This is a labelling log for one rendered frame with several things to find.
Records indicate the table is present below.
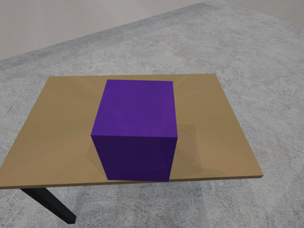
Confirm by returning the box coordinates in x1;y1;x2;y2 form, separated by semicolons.
0;74;264;224

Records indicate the carton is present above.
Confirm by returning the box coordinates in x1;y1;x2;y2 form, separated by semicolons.
91;79;178;181

